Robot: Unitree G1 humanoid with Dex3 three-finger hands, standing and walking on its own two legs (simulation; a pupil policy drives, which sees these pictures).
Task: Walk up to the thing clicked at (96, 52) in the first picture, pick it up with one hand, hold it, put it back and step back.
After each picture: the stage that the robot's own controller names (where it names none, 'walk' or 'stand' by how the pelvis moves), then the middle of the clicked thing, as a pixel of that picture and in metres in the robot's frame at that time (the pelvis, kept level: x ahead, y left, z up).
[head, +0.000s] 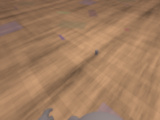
stand; (96, 52) +1.40 -0.11 -0.72
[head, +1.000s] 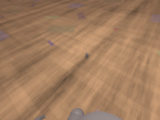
walk; (87, 55) +1.29 +0.18 -0.70
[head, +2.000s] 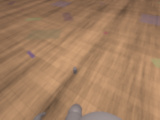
walk; (75, 70) +0.82 +0.31 -0.71
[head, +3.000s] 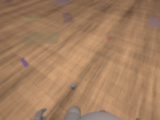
walk; (73, 86) +0.51 +0.24 -0.69
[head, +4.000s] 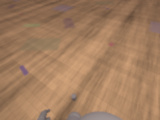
stand; (73, 97) +0.40 +0.22 -0.71
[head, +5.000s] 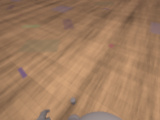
stand; (73, 101) +0.36 +0.22 -0.72
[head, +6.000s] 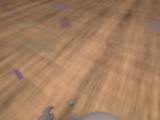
stand; (71, 102) +0.31 +0.23 -0.72
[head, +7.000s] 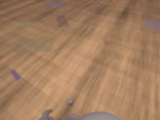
stand; (70, 101) +0.31 +0.24 -0.72
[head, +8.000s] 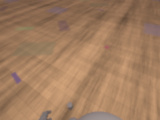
stand; (70, 105) +0.30 +0.24 -0.73
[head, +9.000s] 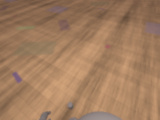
stand; (70, 105) +0.30 +0.24 -0.73
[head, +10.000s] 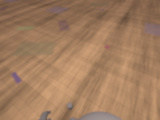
stand; (70, 106) +0.29 +0.24 -0.73
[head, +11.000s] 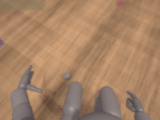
go down; (67, 76) +0.36 +0.24 -0.47
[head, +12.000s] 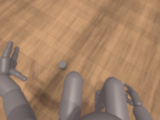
go down; (62, 65) +0.39 +0.26 -0.31
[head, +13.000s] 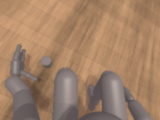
close in; (47, 62) +0.37 +0.28 -0.24
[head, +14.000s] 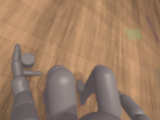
close; (27, 61) +0.37 +0.29 -0.22
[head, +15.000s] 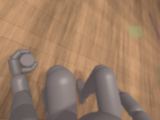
lift; (27, 61) +0.36 +0.29 -0.22
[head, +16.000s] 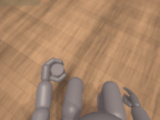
lift; (59, 71) +0.31 +0.22 -0.02
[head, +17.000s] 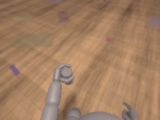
lift; (67, 76) +0.32 +0.17 +0.01
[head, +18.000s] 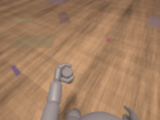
hold; (68, 76) +0.33 +0.17 +0.00
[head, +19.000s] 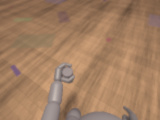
hold; (68, 75) +0.33 +0.17 +0.00
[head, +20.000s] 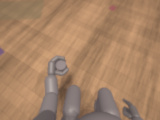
crouch; (62, 67) +0.37 +0.21 -0.07
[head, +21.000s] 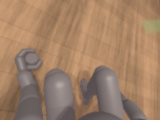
lower; (33, 61) +0.38 +0.27 -0.22
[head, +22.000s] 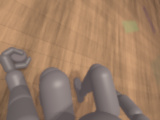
lower; (20, 59) +0.39 +0.30 -0.22
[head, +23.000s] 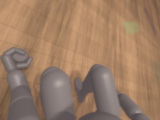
lower; (22, 59) +0.38 +0.30 -0.22
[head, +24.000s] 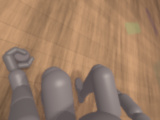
lower; (23, 58) +0.38 +0.30 -0.22
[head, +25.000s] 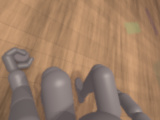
rest; (23, 59) +0.38 +0.30 -0.22
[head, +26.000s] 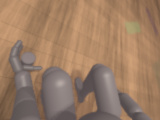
withdraw; (27, 60) +0.37 +0.27 -0.22
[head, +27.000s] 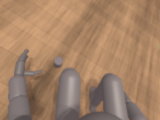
stand; (58, 62) +0.39 +0.24 -0.27
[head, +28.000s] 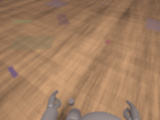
stand; (71, 101) +0.32 +0.19 -0.64
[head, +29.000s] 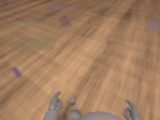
stand; (72, 101) +0.34 +0.21 -0.66
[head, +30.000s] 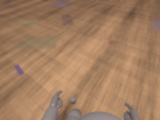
stand; (73, 100) +0.33 +0.20 -0.67
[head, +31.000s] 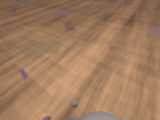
walk; (75, 103) +0.35 +0.20 -0.72
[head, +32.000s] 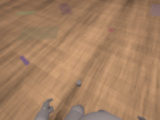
walk; (78, 83) +0.49 +0.17 -0.71
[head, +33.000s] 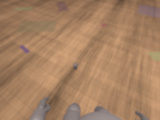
walk; (75, 66) +0.79 +0.23 -0.70
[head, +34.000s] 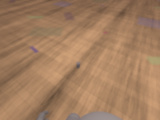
stand; (78, 65) +0.98 +0.24 -0.71
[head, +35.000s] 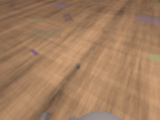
stand; (78, 66) +0.98 +0.24 -0.73
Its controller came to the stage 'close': yes
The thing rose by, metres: 0.71
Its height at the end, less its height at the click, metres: +0.00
